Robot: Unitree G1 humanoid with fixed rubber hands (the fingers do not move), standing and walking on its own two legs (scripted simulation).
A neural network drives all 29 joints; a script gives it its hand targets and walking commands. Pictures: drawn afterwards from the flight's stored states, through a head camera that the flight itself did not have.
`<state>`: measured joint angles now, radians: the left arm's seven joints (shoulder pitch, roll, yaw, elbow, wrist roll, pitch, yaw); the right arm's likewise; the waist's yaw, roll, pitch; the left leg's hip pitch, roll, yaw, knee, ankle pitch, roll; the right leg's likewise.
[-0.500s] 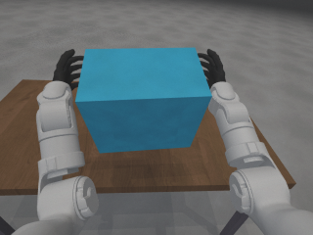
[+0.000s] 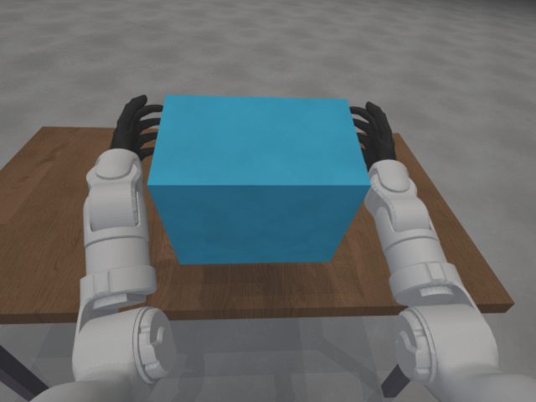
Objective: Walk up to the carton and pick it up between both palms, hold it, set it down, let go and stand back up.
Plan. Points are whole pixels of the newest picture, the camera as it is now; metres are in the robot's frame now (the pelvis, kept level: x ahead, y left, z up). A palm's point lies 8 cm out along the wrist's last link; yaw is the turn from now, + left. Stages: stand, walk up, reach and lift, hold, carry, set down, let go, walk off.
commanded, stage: set down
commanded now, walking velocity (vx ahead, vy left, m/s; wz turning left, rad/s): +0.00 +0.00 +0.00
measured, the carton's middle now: (257, 187) +0.39 +0.01 +0.14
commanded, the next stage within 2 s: none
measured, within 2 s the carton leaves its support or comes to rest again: neither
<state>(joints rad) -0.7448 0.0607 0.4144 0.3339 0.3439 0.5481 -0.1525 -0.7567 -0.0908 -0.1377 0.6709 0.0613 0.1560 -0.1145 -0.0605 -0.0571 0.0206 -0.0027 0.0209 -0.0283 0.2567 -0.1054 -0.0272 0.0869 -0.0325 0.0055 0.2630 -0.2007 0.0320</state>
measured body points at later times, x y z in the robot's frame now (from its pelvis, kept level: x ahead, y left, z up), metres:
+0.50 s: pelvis +0.01 +0.00 +0.00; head -0.02 +0.03 +0.45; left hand +0.41 +0.19 +0.16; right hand +0.40 -0.17 +0.17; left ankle +0.04 +0.14 -0.75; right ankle -0.02 -0.14 -0.75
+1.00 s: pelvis +0.01 +0.00 +0.00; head +0.00 +0.03 +0.45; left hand +0.42 +0.20 +0.12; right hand +0.41 -0.16 +0.13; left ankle +0.04 +0.14 -0.75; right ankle -0.02 -0.14 -0.75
